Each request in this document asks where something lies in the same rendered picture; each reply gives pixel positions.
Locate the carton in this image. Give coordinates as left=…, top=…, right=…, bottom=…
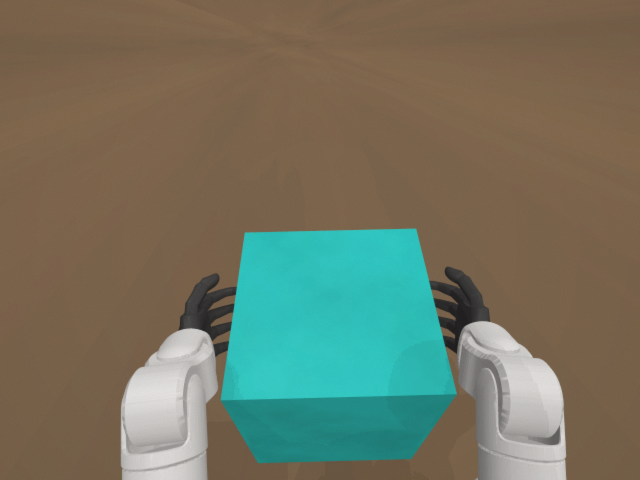
left=221, top=229, right=457, bottom=463

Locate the robot left forearm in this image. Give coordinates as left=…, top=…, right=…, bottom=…
left=121, top=329, right=218, bottom=480

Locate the robot right hand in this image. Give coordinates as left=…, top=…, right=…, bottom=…
left=429, top=267, right=490, bottom=354

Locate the robot right forearm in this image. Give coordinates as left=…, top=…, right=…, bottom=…
left=457, top=321, right=566, bottom=480

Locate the robot left hand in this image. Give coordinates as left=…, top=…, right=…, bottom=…
left=178, top=273, right=237, bottom=357

